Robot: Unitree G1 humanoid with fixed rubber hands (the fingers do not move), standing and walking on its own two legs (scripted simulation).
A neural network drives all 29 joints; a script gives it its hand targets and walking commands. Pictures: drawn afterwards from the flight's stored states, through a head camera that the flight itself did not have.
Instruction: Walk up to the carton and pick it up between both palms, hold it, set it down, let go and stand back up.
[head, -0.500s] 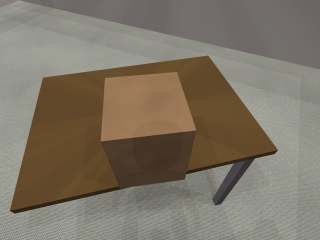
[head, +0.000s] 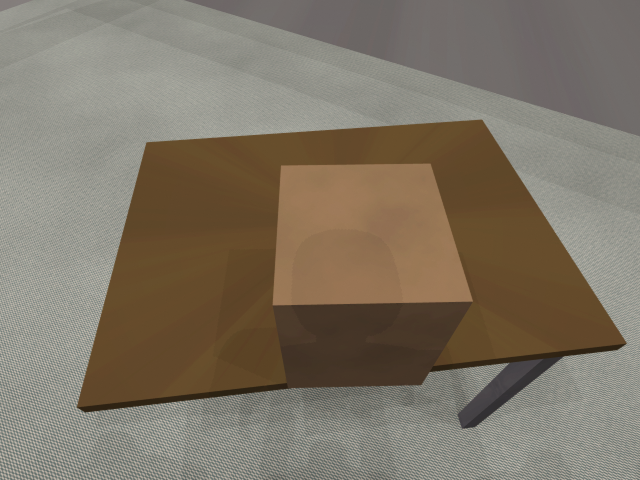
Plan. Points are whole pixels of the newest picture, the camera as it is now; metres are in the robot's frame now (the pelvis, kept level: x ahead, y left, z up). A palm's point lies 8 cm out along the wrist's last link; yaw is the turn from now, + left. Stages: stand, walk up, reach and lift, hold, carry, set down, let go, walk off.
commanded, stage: walk up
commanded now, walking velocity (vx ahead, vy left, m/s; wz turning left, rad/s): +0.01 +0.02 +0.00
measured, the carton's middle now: (355, 281) +0.39 -0.03 +0.00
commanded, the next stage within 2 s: none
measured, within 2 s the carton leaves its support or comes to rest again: neither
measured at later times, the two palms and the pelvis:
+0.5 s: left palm out of the picture +0.03 +0.27 -0.15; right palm out of the picture +0.09 -0.16 -0.14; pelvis +0.04 +0.06 +0.00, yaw -1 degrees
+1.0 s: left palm out of the picture +0.06 +0.19 -0.12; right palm out of the picture -0.02 -0.28 -0.15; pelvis +0.00 -0.03 +0.00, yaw +0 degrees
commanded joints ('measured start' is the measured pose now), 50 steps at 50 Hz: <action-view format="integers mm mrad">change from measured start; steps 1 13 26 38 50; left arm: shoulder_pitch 78 73 -26 2 -69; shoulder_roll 73 -3 71 128 159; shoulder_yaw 11 -36 26 35 -4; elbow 14 61 3 -69 -82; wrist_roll -11 -28 -31 -28 -19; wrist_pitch -2 22 51 27 -24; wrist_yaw -17 -18 -3 -22 -12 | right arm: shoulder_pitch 231 77 204 77 127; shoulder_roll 6 11 -153 -111 -37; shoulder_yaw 15 77 -13 -21 6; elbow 29 7 22 -24 4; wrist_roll -2 -5 -28 -20 -7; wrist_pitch -63 -94 -69 -17 -8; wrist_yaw -20 -45 -88 -48 -23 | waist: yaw -109 -40 -142 -20 -43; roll -94 167 145 129 -161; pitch -114 -21 -84 -88 -19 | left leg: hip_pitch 435 282 401 39 -66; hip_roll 11 196 474 50 2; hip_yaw -11 -93 -315 -15 -65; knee -352 -333 -191 -11 185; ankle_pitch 252 587 1307 145 -119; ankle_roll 8 224 343 137 16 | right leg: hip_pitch -148 -65 -213 197 129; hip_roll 39 101 141 153 -149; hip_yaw -22 -6 5 -59 199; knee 61 233 613 -52 -172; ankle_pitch -104 -217 -416 129 189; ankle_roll -131 -92 -45 -27 -218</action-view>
